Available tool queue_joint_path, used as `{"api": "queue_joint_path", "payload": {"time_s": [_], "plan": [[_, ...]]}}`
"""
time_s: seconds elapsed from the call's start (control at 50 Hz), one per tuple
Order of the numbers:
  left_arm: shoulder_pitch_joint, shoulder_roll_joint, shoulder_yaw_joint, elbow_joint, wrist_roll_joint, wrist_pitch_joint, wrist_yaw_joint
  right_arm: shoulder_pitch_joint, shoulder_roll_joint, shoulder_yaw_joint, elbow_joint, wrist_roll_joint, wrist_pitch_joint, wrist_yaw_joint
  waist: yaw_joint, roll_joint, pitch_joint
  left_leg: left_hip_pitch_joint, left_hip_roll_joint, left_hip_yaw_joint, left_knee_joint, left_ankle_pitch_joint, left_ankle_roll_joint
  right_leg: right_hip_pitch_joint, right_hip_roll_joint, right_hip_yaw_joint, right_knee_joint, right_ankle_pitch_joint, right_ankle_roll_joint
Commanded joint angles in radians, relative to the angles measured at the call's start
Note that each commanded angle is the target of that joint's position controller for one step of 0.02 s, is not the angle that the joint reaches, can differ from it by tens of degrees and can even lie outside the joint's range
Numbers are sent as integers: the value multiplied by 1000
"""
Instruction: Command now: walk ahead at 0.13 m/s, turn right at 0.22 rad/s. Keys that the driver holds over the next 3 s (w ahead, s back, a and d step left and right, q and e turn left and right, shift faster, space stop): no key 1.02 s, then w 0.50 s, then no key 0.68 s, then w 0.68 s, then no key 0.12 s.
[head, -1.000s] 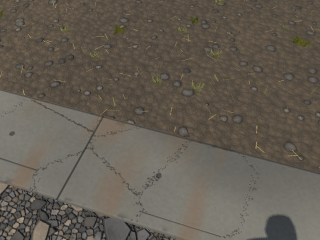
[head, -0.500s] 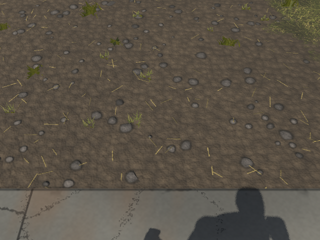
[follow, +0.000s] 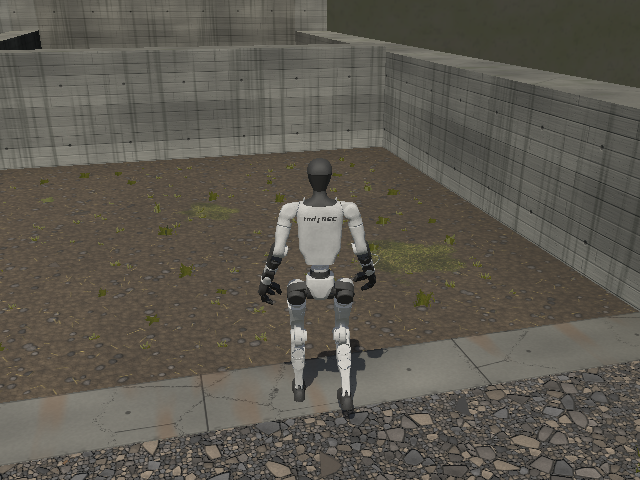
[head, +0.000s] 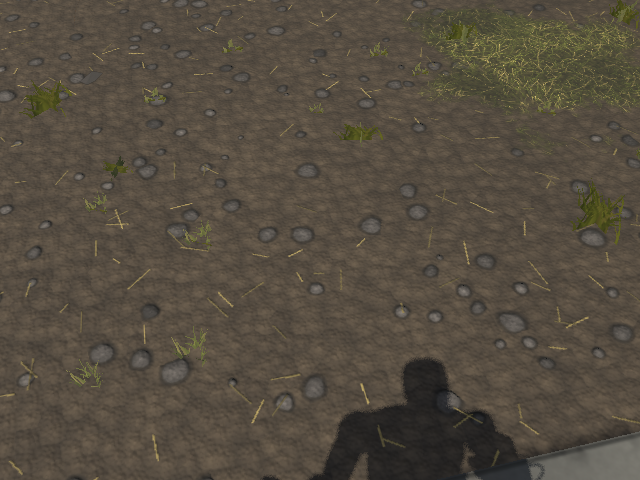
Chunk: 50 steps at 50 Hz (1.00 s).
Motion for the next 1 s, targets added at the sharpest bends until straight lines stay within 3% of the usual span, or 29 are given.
{"api": "queue_joint_path", "payload": {"time_s": [0.02,0.04,0.06,0.08,0.1,0.12,0.14,0.16,0.18,0.2,0.22,0.26,0.32,0.56,1.0], "plan": [[220,-34,-14,31,-3,20,-29,-112,-31,3,-77,19,-13,20,107,55,-76,-8,128,-73,-114,262,128,136,-108,-57,-163,32,80],[193,-22,-17,33,-29,21,-56,-142,-89,-19,-80,22,-16,33,94,46,-86,-21,84,-21,-67,259,120,176,-96,-102,-292,107,109],[175,-10,-19,35,-51,19,-76,-168,-124,-32,-77,21,-12,52,90,32,-94,-34,61,-8,-15,211,116,222,-84,-129,-426,252,120],[167,14,-16,36,-66,11,-87,-158,-137,-36,-59,9,-2,76,84,36,-89,-54,72,-48,27,115,116,261,-69,-135,-506,378,111],[169,56,-8,26,-63,-2,-83,-107,-124,-35,-30,3,7,100,76,33,-87,-63,113,-113,44,46,115,283,-80,-113,-518,460,81],[154,94,-1,0,-55,-16,-68,-52,-70,-19,0,14,9,115,73,13,-98,-52,137,-159,60,-11,89,279,-127,-60,-519,540,22],[45,152,5,-57,-65,-30,-55,29,-56,-20,9,28,8,110,-6,-38,-68,31,95,-108,80,-115,54,141,-183,6,-590,571,-91],[-59,186,11,-76,-66,-33,-54,52,-81,-32,-6,21,1,79,-71,-94,-61,92,15,-12,116,-145,20,56,-218,59,-626,460,-187],[-101,181,16,-75,-60,-24,-55,-14,-127,-48,-29,12,0,55,-61,-91,-50,146,2,15,130,-139,9,-11,-206,66,-649,270,-184],[-116,154,12,-80,-66,-20,-50,-43,-138,-53,-43,10,2,44,-58,-62,-62,180,20,-6,119,-107,21,-16,-182,48,-648,231,-151],[-123,124,6,-86,-69,-15,-44,-35,-130,-53,-38,18,2,41,-53,-46,-66,184,33,-25,104,-44,32,15,-162,27,-624,259,-119],[-73,107,5,-66,-69,-12,-39,-27,-108,-47,-31,32,-2,53,-26,-36,-77,176,34,-32,101,74,44,85,-143,-6,-581,356,-83],[-37,123,14,-47,-64,-9,-36,-27,-104,-50,-32,24,0,69,-15,-37,-85,196,28,-23,130,148,45,99,-135,-29,-561,426,-72],[-118,151,20,-43,-67,-3,-26,-56,-133,-66,-37,18,4,68,-27,-35,-58,213,20,-20,152,90,19,98,-125,-44,-575,410,-55],[-144,186,9,25,-65,9,-11,-76,-172,-74,21,12,10,70,-31,-21,-24,237,19,-35,114,25,22,141,-114,-66,-641,372,-56]]}}
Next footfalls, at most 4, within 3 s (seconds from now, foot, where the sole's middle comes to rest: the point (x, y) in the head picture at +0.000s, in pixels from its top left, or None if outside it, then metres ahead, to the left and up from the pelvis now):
0.12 right None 0.06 -0.13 -0.78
1.64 right None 0.41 -0.13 -0.78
2.04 left None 0.48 0.15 -0.83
2.74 right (314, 355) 0.85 0.08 -0.89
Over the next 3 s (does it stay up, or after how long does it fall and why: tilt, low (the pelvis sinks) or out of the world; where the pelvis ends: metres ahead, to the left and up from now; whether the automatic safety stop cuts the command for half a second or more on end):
stays up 0.76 0.16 -0.13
